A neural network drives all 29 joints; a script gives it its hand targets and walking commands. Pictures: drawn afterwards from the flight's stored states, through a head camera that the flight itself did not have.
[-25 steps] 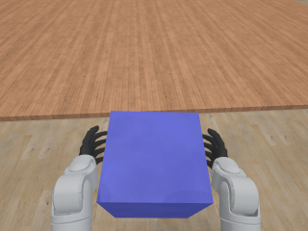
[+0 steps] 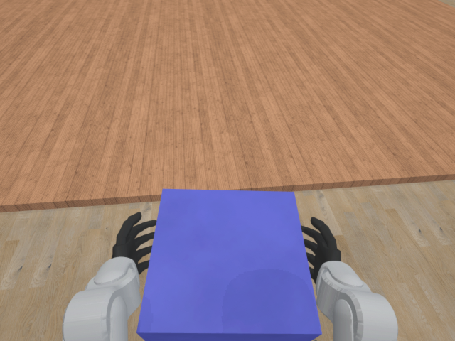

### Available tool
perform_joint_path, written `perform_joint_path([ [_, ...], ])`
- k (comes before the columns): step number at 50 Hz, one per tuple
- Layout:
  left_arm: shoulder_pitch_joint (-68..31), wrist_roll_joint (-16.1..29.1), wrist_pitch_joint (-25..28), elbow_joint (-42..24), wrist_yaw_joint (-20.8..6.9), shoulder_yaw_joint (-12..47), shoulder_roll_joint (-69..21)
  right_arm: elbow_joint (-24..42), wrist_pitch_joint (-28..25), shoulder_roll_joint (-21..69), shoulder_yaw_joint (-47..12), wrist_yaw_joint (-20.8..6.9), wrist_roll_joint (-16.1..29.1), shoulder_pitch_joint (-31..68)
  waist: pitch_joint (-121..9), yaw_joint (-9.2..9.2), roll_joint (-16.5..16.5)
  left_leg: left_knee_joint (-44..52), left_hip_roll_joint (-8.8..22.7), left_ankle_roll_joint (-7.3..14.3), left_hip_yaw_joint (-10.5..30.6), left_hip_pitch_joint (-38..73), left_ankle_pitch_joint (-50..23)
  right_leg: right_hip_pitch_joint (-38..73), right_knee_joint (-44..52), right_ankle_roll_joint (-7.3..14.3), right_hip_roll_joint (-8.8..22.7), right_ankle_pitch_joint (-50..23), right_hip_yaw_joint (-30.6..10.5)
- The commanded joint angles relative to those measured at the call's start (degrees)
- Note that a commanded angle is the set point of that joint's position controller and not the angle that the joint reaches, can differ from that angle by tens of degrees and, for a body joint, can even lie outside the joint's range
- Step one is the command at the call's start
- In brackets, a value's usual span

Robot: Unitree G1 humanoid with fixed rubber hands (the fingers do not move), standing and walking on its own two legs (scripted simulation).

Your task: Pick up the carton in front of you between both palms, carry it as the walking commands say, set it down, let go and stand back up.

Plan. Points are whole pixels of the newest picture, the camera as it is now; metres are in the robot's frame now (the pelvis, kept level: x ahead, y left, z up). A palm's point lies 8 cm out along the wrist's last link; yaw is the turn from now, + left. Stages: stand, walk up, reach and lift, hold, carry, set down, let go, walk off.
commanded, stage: carry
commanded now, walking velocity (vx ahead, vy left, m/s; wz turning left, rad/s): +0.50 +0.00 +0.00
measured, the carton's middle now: (225, 280) +0.23 +0.00 +0.01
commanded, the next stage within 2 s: none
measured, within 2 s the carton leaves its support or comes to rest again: neither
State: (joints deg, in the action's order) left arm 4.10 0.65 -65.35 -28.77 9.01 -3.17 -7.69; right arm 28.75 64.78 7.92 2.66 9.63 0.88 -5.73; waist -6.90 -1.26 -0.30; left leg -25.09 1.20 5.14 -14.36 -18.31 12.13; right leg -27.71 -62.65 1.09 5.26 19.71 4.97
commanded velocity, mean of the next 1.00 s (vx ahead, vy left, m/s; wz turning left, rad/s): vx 0.25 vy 0.00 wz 0.00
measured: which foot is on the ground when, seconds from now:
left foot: down 0.00-0.38, up 0.40-0.76, down 0.78-1.00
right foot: up 0.00-0.32, down 0.34-0.82, up 0.84-0.94, down 0.96-1.00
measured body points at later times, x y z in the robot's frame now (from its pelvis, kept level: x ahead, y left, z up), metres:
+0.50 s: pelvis +0.33 -0.03 +0.00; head +0.34 -0.04 +0.45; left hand +0.54 +0.15 +0.05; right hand +0.58 -0.16 +0.05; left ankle +0.21 +0.08 -0.65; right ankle +0.37 -0.10 -0.74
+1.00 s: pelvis +0.57 +0.02 -0.01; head +0.61 +0.03 +0.44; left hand +0.89 +0.19 +0.10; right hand +0.90 -0.12 +0.10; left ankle +0.63 +0.10 -0.74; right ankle +0.52 -0.09 -0.74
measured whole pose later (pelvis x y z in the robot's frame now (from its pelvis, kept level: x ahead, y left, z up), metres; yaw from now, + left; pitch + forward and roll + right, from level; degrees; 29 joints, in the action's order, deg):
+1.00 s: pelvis +0.57 +0.02 -0.01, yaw +3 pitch +3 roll +1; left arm -20.1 2.4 -63.6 -19.9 12.4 -10.5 -5.6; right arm 20.6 63.0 7.8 10.1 12.4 1.7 18.4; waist 0.5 -1.0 -2.2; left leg -29.7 1.0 5.1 -13.4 -23.8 9.6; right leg -14.5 -33.5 0.7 2.7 20.8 4.4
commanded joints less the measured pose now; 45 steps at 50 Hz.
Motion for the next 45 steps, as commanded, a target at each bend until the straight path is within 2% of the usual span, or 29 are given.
perform_joint_path([
  [1, -18.3, 8.2, 2.8, -7.5, -2.5, 32.5, -42.5, 12.2, -2.6, 41.4, -34.3, -3.5, 11.5, 24.4, -11.1, 0.60, 4.4, 16.5, 16.8, 2.6, 20.4, 17.3, -1.3, -8.3, 7.1, 0.1, 1.8, -5.0, -1.1],
  [4, -16.9, 6.4, 3.1, -7.8, -2.3, 32.4, -41.4, 12.1, -2.4, 39.4, -35.7, -4.8, 12.7, 23.7, -8.2, 0.52, 5.7, 17.4, 15.3, 2.6, 16.3, 19.8, -5.8, -11.2, 16.5, -0.8, 0.9, -10.7, 1.4],
  [7, -15.0, 5.6, 2.1, -8.0, -1.5, 32.0, -38.7, 11.0, -1.5, 36.3, -34.2, -4.5, 11.7, 20.5, -5.4, 0.37, 7.5, 16.3, 13.4, 1.9, 11.6, 20.9, -14.6, -10.6, 24.3, -1.1, -0.3, -15.2, 4.0],
  [12, -15.6, 6.8, 0.3, -8.6, -0.7, 32.3, -34.8, 8.9, 0.0, 32.7, -30.9, -2.7, 8.8, 17.2, 0.4, 0.04, 8.8, 14.6, 12.6, 1.6, 7.8, 22.6, -22.5, -8.6, 31.5, 0.4, -1.9, -17.4, 7.9],
  [13, -15.8, 7.2, 0.2, -8.7, -0.8, 32.5, -34.6, 8.9, 0.1, 32.7, -30.7, -2.4, 8.4, 17.1, 0.8, 0.10, 9.0, 13.5, 12.7, 1.3, 7.1, 23.0, -25.0, -6.7, 32.6, 1.0, -2.0, -17.6, 8.5],
  [14, -15.9, 7.5, 0.2, -8.7, -1.0, 32.5, -34.6, 9.1, 0.1, 32.8, -30.8, -2.3, 8.1, 17.3, 0.1, 0.34, 9.4, 10.8, 12.5, 0.7, 5.9, 23.3, -31.1, -3.2, 33.4, 1.7, -2.9, -17.1, 9.5],
  [15, -15.6, 7.7, 0.2, -8.4, -1.2, 32.5, -34.8, 9.4, 0.1, 33.1, -30.9, -2.3, 8.0, 17.6, -2.0, 0.83, 9.9, 5.9, 12.1, 0.0, 4.2, 23.4, -37.8, 2.4, 33.9, 2.0, -4.8, -15.3, 11.5],
  [16, -15.0, 7.8, 0.4, -8.0, -1.4, 32.4, -35.2, 9.7, 0.0, 33.3, -31.1, -2.3, 7.9, 17.8, -4.8, 1.75, 8.9, -2.1, 10.6, -1.3, 1.1, 21.2, -41.9, 11.2, 35.9, 2.1, -7.6, -13.4, 14.1],
  [17, -14.9, 7.8, 0.5, -7.6, -1.6, 32.2, -35.7, 9.8, -0.1, 33.5, -31.4, -2.4, 7.8, 17.8, -9.1, 2.55, 6.3, -12.7, 8.8, -2.9, 0.1, 13.9, -36.2, 24.1, 36.0, 2.5, -5.8, -10.6, 11.3],
  [18, -14.8, 7.7, 0.8, -7.5, -1.9, 32.1, -36.0, 11.3, -0.1, 33.5, -32.5, -2.6, 8.3, 18.8, -15.1, 3.75, -4.1, -30.2, 4.8, -5.4, 1.8, -1.8, -20.7, 38.7, 39.2, 8.4, 9.2, 0.0, -12.1],
  [19, -14.7, 8.5, 1.2, -6.8, -2.3, 32.5, -37.4, 12.5, -0.2, 33.8, -33.1, -3.0, 8.6, 19.1, -17.3, 3.72, -17.9, -45.4, -3.7, -6.6, 5.2, -16.5, 9.6, 45.6, 49.9, 14.7, 19.0, -2.1, -35.8],
  [20, -15.3, 9.4, 1.5, -7.9, -3.1, 33.3, -39.5, 11.5, -0.8, 37.0, -34.1, -3.3, 9.4, 19.8, -15.4, 3.12, -13.3, -53.8, -0.3, -4.9, 12.1, -21.6, 13.8, 44.2, 49.5, 15.0, 19.7, -10.9, -31.7],
  [21, -16.2, 10.2, 2.2, -8.1, -3.8, 34.3, -42.2, 11.1, -1.5, 39.5, -34.4, -3.8, 9.3, 20.0, -15.4, 2.78, -8.4, -54.6, 2.3, -3.6, 13.9, -22.0, 11.9, 40.7, 47.9, 13.8, 18.2, -16.8, -26.3],
  [22, -18.0, 10.5, 3.0, -8.5, -4.4, 35.0, -44.3, 10.2, -2.2, 42.3, -34.6, -4.3, 9.2, 20.5, -14.0, 2.46, -2.3, -49.9, 5.1, -3.0, 14.7, -20.0, 8.7, 35.2, 48.1, 11.2, 17.0, -18.7, -20.7],
  [23, -19.3, 10.5, 3.7, -8.8, -4.9, 35.8, -45.8, 9.1, -3.0, 44.4, -34.6, -4.7, 8.8, 20.2, -12.7, 2.17, -0.6, -44.5, 6.9, -3.0, 15.2, -18.1, 5.9, 30.8, 50.0, 8.8, 15.5, -16.2, -16.7],
  [24, -19.5, 10.7, 4.2, -8.6, -5.4, 36.4, -46.6, 8.4, -3.7, 45.6, -34.7, -5.0, 8.3, 19.8, -12.3, 2.05, -1.5, -40.0, 6.7, -3.2, 13.8, -15.6, 4.3, 28.0, 51.3, 6.9, 14.0, -12.9, -12.6],
  [26, -18.4, 10.7, 4.9, -8.4, -6.1, 36.8, -46.3, 7.3, -4.7, 46.3, -34.6, -5.0, 7.1, 18.3, -11.1, 2.13, -4.3, -32.6, 5.9, -3.9, 11.0, -14.2, 3.1, 25.7, 53.4, 6.4, 12.6, -9.7, -7.8],
  [28, -16.6, 10.4, 5.2, -8.2, -6.5, 36.5, -44.9, 6.9, -5.2, 45.9, -34.6, -4.7, 6.2, 16.7, -8.6, 2.08, -5.5, -24.0, 5.1, -5.1, 8.5, -14.3, 1.2, 25.1, 53.6, 6.7, 11.7, -18.0, -3.4],
  [31, -14.6, 9.7, 5.2, -8.2, -5.8, 35.4, -41.4, 7.7, -5.1, 43.1, -34.4, -3.8, 5.8, 16.1, -6.7, 2.03, -7.9, -13.3, 2.6, -5.7, 4.3, -12.4, -3.1, 26.0, 49.2, 4.9, 8.6, -33.2, 3.9],
  [33, -14.5, 9.4, 5.0, -8.7, -4.8, 34.2, -38.9, 9.5, -4.7, 40.6, -34.6, -3.1, 6.7, 18.1, -5.8, 2.30, -9.2, -9.8, 1.4, -5.6, 2.7, -10.9, -7.5, 26.5, 47.3, 4.1, 8.0, -38.1, 5.8],
  [35, -16.6, 9.2, 4.8, -9.6, -3.5, 33.0, -36.3, 10.9, -4.2, 37.7, -34.4, -2.4, 8.1, 21.2, -5.2, 2.42, -9.3, -6.9, 0.7, -5.2, 1.8, -8.0, -12.0, 26.5, 43.9, 3.4, 7.4, -38.8, 7.2],
  [38, -23.7, 9.6, 4.1, -9.6, -1.1, 31.3, -31.8, 10.4, -3.4, 32.2, -32.2, -1.1, 9.6, 26.4, -5.9, 1.23, -5.2, 2.0, -1.2, -4.3, -0.3, 6.8, -21.2, 20.8, 31.9, 0.2, 4.1, -33.4, 9.9],
  [39, -26.5, 9.6, 3.6, -9.1, 0.0, 30.3, -29.2, 10.0, -2.8, 29.4, -31.0, -0.4, 9.7, 28.6, -8.3, 0.79, -2.6, 1.4, 3.9, -4.0, 5.0, 15.0, -32.3, 16.4, 26.6, -1.6, 2.8, -24.9, 8.8],
  [40, -29.3, 10.1, 2.9, -9.3, 1.0, 29.9, -27.0, 8.7, -2.5, 26.8, -29.3, 0.6, 9.4, 30.8, -14.3, 0.28, 6.3, -3.6, 15.0, 1.4, 16.3, 26.1, -53.0, 10.0, 17.4, -3.0, 0.2, -5.7, 5.8],
  [41, -29.7, 10.9, 2.3, -8.8, 1.8, 29.1, -25.5, 6.9, -2.4, 25.2, -28.0, 1.7, 10.1, 31.0, -19.7, -0.27, 13.4, -1.3, 20.1, 8.9, 25.4, 30.4, -48.5, 5.2, 9.7, -2.9, -3.1, 11.4, 2.6],
  [42, -32.9, 11.5, 2.2, -8.3, 2.3, 28.8, -25.0, 5.9, -2.5, 24.8, -26.4, 2.4, 10.4, 32.5, -19.1, 0.06, 11.6, 1.8, 20.2, 10.2, 26.5, 27.7, -40.8, 3.2, 7.6, -1.7, -3.4, 16.9, -0.5],
  [43, -37.1, 11.8, 2.3, -6.8, 2.7, 28.3, -25.6, 4.8, -2.7, 25.0, -25.4, 2.8, 10.4, 36.1, -19.4, 0.03, 9.9, 3.3, 19.4, 9.7, 25.2, 26.2, -35.3, 2.8, 8.7, -0.3, -2.9, 17.2, -2.5],
  [44, -41.0, 12.0, 2.6, -5.6, 2.9, 27.5, -26.5, 4.1, -3.0, 25.8, -25.0, 2.9, 10.4, 39.7, -18.7, 0.23, 7.7, 3.6, 17.7, 7.7, 21.4, 22.6, -32.1, 4.5, 15.0, 0.7, -1.6, 17.0, -3.5],
  [45, -44.5, 12.1, 3.0, -4.2, 3.0, 27.0, -27.3, 3.3, -3.3, 26.6, -24.8, 2.8, 10.4, 43.7, -18.7, 0.43, 8.0, 3.6, 16.0, 6.0, 18.5, 19.5, -29.7, 7.0, 21.7, 1.1, -1.5, 14.9, -3.4],
])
